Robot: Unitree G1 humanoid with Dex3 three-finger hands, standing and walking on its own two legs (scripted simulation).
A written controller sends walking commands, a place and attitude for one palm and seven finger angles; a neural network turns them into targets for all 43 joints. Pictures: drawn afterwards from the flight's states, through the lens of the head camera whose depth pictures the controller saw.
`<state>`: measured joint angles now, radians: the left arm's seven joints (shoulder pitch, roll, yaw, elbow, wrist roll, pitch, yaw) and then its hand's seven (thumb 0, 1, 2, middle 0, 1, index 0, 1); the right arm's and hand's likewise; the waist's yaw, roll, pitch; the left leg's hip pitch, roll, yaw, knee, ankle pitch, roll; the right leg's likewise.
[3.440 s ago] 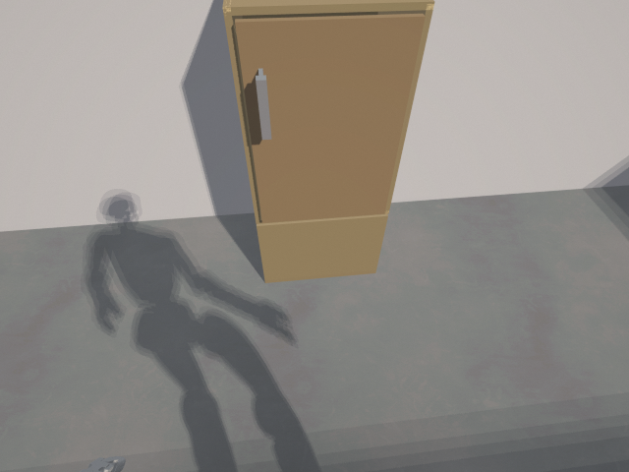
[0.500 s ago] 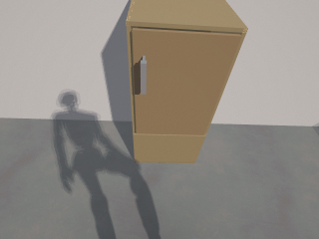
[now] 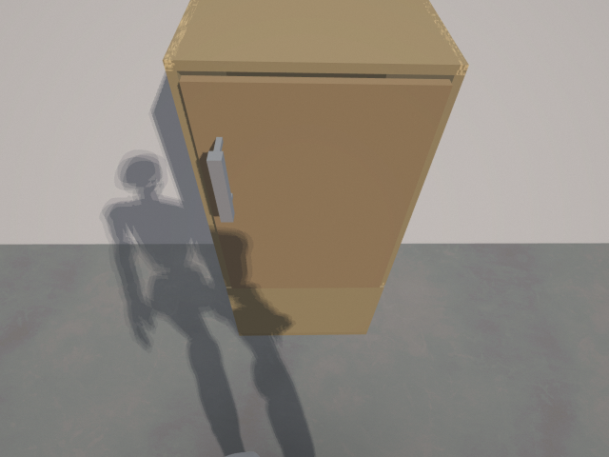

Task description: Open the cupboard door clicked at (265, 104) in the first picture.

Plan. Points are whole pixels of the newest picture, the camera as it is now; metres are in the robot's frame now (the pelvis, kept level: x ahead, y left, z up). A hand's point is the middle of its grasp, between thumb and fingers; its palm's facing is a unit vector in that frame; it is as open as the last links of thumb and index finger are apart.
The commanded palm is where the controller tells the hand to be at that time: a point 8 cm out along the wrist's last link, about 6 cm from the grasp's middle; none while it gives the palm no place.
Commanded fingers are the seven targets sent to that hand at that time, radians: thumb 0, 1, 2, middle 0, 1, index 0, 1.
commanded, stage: come to a stop and stand still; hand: left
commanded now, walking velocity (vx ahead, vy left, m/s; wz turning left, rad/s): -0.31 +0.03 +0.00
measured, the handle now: (223, 181) +0.54 +0.18 +0.02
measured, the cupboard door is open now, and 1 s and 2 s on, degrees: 0 0 0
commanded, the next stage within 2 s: look again from close up in 1.28 s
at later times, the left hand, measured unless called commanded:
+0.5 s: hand out of the picture +0.03 +0.14 -0.16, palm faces +0.03 -0.96 -0.27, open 7.4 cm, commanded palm none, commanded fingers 0.00 0.90 0.90 -0.20 -0.30 -0.20 -0.30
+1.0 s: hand out of the picture -0.08 +0.12 -0.17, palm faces +0.06 -0.98 -0.16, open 7.4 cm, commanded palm none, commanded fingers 0.00 0.90 0.90 -0.20 -0.30 -0.20 -0.30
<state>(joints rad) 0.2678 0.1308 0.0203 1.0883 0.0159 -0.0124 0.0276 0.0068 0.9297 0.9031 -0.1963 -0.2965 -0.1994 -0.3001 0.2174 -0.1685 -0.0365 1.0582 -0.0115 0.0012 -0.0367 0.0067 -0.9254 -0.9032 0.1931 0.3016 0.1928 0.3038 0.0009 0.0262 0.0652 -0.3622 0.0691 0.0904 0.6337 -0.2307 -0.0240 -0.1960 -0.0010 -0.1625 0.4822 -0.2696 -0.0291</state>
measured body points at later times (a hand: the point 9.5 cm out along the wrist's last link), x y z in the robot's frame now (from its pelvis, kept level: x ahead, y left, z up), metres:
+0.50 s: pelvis -0.02 -0.05 +0.00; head -0.01 -0.08 +0.45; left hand +0.03 +0.19 -0.14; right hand +0.06 -0.29 -0.16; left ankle -0.02 +0.08 -0.69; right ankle -0.01 -0.15 -0.73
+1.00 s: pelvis -0.05 -0.04 +0.01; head -0.05 -0.04 +0.46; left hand -0.08 +0.17 -0.15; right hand -0.07 -0.25 -0.15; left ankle -0.07 +0.07 -0.73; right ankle -0.01 -0.15 -0.73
